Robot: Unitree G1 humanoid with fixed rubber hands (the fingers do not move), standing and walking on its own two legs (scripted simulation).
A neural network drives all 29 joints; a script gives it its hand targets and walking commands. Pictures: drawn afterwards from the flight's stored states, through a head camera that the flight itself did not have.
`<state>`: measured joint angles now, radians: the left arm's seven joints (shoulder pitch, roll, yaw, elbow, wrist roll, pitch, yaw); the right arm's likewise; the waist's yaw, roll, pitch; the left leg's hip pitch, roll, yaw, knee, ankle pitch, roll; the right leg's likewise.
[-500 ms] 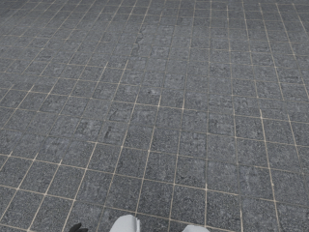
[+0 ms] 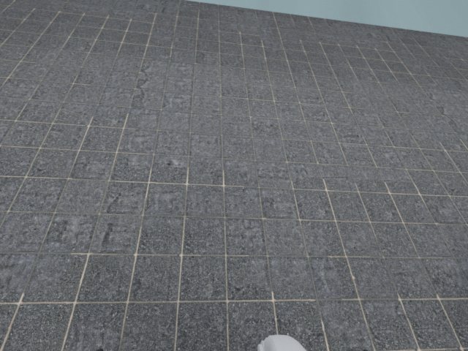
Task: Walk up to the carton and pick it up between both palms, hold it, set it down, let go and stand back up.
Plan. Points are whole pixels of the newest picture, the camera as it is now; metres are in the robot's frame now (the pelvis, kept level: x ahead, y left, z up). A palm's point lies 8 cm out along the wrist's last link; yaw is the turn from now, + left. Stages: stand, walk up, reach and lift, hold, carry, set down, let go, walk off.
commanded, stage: walk up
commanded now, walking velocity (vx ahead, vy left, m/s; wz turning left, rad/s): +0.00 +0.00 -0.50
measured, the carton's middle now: out of the picture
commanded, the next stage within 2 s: none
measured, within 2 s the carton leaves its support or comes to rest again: neither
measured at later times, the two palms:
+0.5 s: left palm (147, 303) +0.22 +0.17 -0.13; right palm out of the picture -0.04 -0.27 -0.17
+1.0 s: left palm (109, 325) +0.19 +0.24 -0.16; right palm out of the picture +0.00 -0.25 -0.12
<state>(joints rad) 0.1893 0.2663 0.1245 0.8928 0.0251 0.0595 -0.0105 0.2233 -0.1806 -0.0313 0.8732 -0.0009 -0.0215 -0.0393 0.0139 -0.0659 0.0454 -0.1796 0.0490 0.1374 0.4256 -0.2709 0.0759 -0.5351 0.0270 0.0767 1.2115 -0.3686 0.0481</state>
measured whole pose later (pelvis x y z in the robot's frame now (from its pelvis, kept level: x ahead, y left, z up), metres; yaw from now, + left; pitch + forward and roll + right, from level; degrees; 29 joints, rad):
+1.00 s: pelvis +0.01 +0.02 -0.02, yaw -26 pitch +0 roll +0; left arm 0.19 0.27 0.13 0.93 0.01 0.05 0.00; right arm 0.15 -0.20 -0.04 0.87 0.00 0.01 -0.04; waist 0.02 -0.08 0.09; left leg -0.23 0.01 0.04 0.53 -0.30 0.00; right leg -0.39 0.03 0.07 0.62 -0.31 0.01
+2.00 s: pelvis -0.03 +0.07 -0.02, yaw -56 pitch +1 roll +0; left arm 0.23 0.26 0.10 0.93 0.02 0.05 0.01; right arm 0.12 -0.20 -0.04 0.91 0.01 0.02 -0.04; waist 0.03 -0.07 0.05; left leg -0.24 0.01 0.04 0.55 -0.34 0.01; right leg -0.42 0.09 0.06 0.57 -0.22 -0.03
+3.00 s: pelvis -0.13 -0.27 -0.01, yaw -85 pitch +1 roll +2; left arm 0.59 0.14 -0.02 1.07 0.00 -0.09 0.00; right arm 0.03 -0.23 -0.04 0.92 -0.02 0.01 0.06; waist 0.11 0.04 -0.03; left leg -0.73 0.11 0.10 1.04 -0.06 -0.06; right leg 0.09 0.03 -0.02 0.27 -0.38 -0.07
